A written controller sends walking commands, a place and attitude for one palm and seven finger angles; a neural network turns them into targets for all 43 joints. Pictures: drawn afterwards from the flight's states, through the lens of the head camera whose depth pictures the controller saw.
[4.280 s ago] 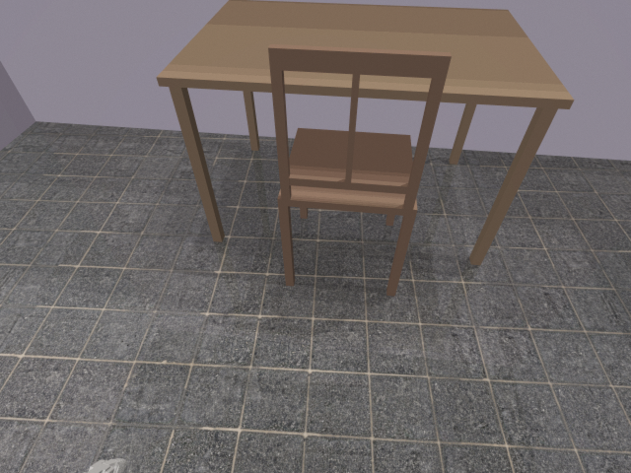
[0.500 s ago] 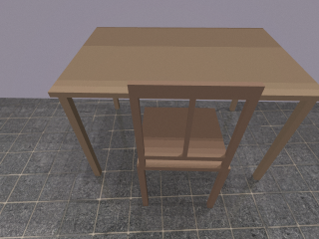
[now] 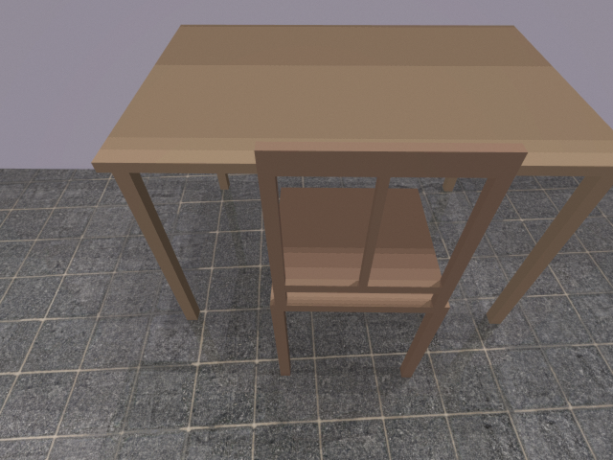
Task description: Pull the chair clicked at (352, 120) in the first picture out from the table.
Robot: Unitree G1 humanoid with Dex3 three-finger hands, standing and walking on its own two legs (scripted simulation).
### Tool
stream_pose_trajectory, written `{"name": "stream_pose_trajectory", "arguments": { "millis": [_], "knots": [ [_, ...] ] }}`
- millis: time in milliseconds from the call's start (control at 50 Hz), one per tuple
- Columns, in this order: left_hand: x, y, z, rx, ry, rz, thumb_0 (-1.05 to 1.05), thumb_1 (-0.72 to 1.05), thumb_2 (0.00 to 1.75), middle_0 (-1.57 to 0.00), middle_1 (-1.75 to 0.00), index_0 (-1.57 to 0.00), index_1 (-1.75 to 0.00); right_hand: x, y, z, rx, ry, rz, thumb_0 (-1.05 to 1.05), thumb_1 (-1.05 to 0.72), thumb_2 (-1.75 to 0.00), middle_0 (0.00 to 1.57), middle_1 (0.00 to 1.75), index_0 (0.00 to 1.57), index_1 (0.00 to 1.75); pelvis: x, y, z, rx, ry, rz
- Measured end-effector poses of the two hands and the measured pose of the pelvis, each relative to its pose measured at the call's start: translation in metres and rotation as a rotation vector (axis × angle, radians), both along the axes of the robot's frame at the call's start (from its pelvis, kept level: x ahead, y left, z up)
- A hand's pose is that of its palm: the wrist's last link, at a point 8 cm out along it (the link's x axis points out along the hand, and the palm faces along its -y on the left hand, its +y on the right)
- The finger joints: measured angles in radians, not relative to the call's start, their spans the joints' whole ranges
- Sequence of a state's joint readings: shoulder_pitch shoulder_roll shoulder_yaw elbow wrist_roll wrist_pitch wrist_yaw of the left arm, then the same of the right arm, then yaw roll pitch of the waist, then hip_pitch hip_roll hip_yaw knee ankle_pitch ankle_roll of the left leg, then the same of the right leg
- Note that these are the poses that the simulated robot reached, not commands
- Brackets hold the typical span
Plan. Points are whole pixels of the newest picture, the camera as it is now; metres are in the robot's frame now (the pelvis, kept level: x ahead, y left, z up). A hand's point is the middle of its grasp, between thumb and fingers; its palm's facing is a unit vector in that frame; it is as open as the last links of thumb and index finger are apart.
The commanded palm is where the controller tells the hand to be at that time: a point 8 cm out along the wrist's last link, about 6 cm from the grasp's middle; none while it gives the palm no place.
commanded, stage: look again from close up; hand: left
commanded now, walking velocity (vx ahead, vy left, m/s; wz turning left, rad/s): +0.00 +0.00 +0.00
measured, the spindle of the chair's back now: (372, 237) +0.53 -0.10 -0.07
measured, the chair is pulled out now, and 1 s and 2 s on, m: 0.00 0.00 0.00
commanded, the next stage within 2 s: shuffle to correct the standing spot in 1.02 s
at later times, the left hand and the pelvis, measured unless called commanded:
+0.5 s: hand out of the picture +0.03 +0.15 -0.17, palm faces +0.02 -0.99 -0.17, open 7.3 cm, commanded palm none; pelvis +0.04 -0.01 +0.00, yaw +0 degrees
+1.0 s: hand out of the picture +0.03 +0.13 -0.17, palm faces +0.03 -0.99 -0.17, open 7.3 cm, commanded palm none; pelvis +0.05 -0.03 +0.00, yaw +0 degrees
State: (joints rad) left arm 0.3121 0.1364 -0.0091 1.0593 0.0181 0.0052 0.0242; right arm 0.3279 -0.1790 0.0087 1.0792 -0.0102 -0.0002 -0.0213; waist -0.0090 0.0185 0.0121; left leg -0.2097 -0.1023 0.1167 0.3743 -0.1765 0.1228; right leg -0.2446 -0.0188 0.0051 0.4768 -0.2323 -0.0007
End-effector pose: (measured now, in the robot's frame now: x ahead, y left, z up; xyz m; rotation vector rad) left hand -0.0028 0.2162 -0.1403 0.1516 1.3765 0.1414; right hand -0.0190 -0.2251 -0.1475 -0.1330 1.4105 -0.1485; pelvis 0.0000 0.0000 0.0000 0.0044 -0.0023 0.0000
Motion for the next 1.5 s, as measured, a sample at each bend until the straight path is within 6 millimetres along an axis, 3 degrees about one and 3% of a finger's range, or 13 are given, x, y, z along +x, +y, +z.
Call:
{"name": "stream_pose_trajectory", "arguments": {
  "millis": [240, 540, 1260, 1380, 1500],
  "knots": [
    [0.011, -0.008, -0.001, -0.009, 0.033, 0.012, 0.01, 0.92, 0.9, -0.2, -0.3, -0.2, -0.3, 0.032, 0.004, 0.001, 0.013, -0.023, 0.015, 0.0, -0.91, -0.89, 0.2, 0.3, 0.2, 0.3, 0.019, -0.005, 0.002, -0.001, 0.007, 0.003],
    [0.026, -0.021, -0.004, -0.02, 0.044, 0.023, 0.01, 0.92, 0.9, -0.2, -0.3, -0.2, -0.3, 0.064, -0.011, 0.003, -0.015, -0.042, 0.031, 0.01, -0.92, -0.89, 0.2, 0.3, 0.2, 0.3, 0.039, -0.014, 0.002, -0.001, 0.001, 0.005],
    [0.026, -0.052, -0.006, -0.043, 0.074, 0.036, 0.0, 0.91, 0.9, -0.2, -0.3, -0.2, -0.3, 0.057, -0.022, 0.001, 0.01, 0.018, 0.009, 0.0, -0.91, -0.89, 0.2, 0.3, 0.2, 0.3, 0.054, -0.038, 0.002, 0.008, -0.001, 0.006],
    [0.03, -0.062, -0.01, -0.046, 0.105, 0.027, 0.0, 0.91, 0.9, -0.2, -0.3, -0.2, -0.3, 0.055, -0.035, -0.003, -0.003, 0.036, -0.022, 0.0, -0.91, -0.89, 0.2, 0.3, 0.2, 0.3, 0.062, -0.05, -0.003, 0.031, 0.015, -0.005],
    [0.052, -0.077, -0.008, -0.019, 0.094, 0.023, 0.0, 0.91, 0.9, -0.2, -0.3, -0.2, -0.3, 0.054, -0.064, -0.01, -0.007, 0.072, -0.044, 0.0, -0.91, -0.89, 0.2, 0.3, 0.2, 0.3, 0.074, -0.074, -0.008, 0.028, 0.021, -0.011]
  ]
}}
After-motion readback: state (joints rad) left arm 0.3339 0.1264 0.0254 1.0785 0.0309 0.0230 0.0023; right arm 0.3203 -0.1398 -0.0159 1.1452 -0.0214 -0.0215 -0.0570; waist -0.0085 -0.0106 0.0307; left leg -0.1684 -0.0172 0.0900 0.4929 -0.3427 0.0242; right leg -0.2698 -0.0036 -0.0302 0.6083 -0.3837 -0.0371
